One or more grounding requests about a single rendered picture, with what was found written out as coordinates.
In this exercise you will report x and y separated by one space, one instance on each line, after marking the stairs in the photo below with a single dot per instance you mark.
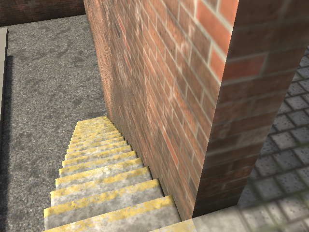
105 187

